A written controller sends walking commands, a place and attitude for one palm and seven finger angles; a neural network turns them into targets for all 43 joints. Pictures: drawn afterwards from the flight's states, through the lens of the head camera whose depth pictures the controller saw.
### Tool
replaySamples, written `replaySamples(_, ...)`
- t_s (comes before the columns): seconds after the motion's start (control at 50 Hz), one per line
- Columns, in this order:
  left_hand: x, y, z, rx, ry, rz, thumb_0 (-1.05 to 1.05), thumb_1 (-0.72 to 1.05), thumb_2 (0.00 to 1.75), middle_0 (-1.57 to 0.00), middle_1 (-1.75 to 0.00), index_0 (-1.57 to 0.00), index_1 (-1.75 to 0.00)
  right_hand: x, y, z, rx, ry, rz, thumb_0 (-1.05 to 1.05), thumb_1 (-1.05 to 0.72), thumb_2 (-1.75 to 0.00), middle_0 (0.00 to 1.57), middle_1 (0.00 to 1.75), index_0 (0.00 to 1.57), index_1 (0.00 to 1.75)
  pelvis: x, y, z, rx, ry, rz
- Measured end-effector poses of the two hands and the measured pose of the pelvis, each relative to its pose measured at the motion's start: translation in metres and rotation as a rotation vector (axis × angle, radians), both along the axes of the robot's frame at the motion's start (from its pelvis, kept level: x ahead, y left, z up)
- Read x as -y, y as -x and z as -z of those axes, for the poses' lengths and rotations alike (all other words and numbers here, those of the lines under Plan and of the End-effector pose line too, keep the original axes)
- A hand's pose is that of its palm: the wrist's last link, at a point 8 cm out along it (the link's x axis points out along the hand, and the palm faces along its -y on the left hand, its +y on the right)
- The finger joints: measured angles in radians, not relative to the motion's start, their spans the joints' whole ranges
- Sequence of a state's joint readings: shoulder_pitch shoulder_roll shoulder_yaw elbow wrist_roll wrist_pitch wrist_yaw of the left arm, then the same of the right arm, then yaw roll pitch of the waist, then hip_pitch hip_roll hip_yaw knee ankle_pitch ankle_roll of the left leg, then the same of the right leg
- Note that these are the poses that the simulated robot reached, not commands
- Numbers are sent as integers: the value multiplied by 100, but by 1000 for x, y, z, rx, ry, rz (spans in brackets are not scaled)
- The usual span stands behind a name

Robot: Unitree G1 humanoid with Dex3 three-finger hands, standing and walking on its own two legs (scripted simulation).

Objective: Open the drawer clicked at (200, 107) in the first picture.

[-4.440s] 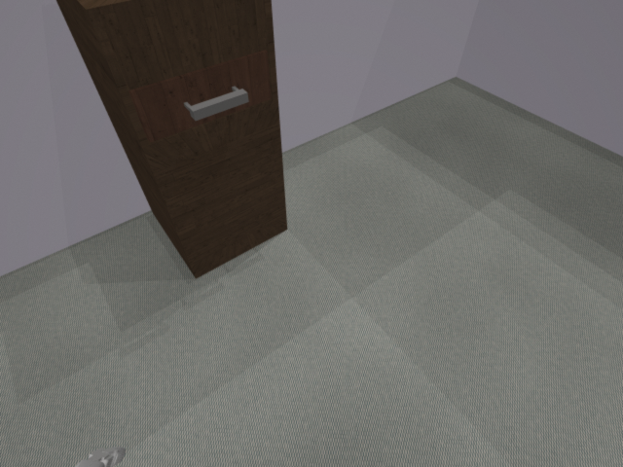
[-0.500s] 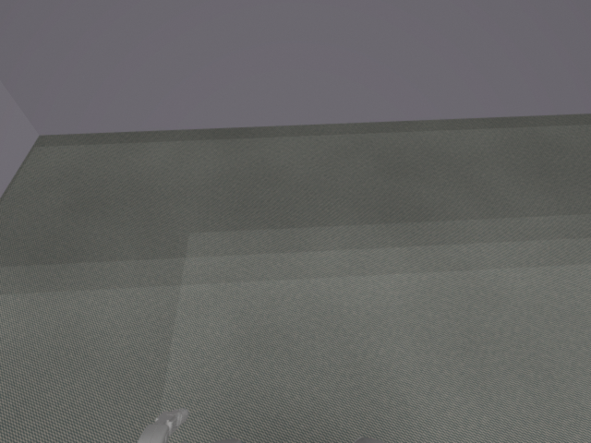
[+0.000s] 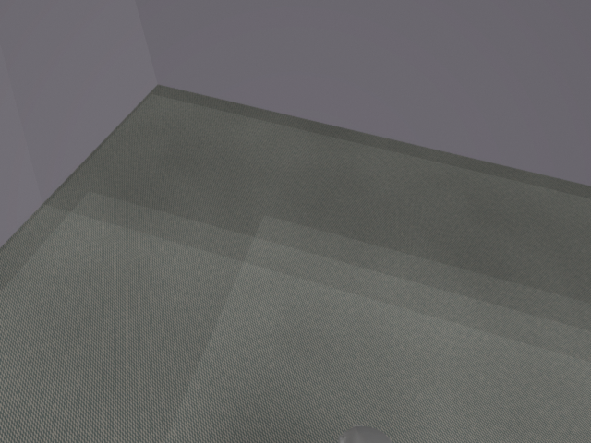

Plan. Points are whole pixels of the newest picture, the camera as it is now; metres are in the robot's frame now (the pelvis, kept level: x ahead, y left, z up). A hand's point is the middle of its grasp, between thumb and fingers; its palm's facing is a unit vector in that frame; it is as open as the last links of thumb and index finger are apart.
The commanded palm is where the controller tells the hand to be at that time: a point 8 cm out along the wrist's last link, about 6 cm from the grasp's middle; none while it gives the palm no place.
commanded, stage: turn to face it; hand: left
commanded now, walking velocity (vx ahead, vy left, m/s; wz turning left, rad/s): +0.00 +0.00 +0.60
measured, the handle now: out of the picture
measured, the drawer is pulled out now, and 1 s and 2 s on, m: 0.00 0.00 0.00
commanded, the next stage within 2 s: none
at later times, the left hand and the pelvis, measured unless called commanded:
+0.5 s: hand out of the picture -0.01 +0.14 -0.15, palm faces +0.34 -0.91 -0.25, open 7.4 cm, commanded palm none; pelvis -0.01 -0.06 +0.00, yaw +21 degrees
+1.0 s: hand out of the picture -0.07 +0.19 -0.15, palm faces +0.60 -0.75 -0.28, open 7.4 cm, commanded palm none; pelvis -0.03 -0.05 +0.00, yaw +38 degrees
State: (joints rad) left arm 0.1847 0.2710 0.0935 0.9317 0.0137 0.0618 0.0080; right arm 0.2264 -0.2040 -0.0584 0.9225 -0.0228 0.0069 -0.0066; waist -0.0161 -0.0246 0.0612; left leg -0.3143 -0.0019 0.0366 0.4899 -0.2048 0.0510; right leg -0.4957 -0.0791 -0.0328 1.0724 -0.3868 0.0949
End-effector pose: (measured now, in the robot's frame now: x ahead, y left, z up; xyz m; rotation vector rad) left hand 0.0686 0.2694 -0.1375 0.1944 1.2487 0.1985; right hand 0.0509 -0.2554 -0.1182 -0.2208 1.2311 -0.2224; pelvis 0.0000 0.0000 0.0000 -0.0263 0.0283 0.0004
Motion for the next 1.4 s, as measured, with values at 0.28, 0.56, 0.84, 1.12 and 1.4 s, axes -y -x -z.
replaySamples(0.28, 59, 31, -22, 124, -62, -133, 0, 91, 90, -20, -30, -20, -30, 43, -55, 33, 10, -85, -171, 1, -91, -90, 20, 30, 20, 29, 54, 8, 9, 26, -39, -197)
replaySamples(0.56, 81, 131, -6, 23, 9, -358, 0, 90, 90, -21, -30, -21, -30, 13, -118, 12, 16, -47, -428, 1, -91, -90, 19, 30, 20, 29, 56, 19, 4, 28, -62, -398)
replaySamples(0.84, 35, 199, -2, 1, -14, -562, 1, 91, 90, -20, -30, -20, -30, -58, -128, -4, 71, -29, -627, 1, -91, -90, 20, 30, 20, 29, 33, 36, 1, 29, -15, -559)
replaySamples(1.12, 76, 164, -28, 171, -119, -628, 0, 91, 90, -20, -30, -20, -30, -22, -140, 35, -37, -80, -696, 1, -91, -90, 20, 30, 20, 30, 75, 21, 11, 22, -44, -744)
replaySamples(1.4, 148, 251, -14, 46, -30, -868, 0, 90, 90, -21, -30, -21, -30, -63, -172, 18, -63, -36, -920, 1, -91, -90, 20, 30, 20, 29, 80, 29, 2, 12, -74, -931)
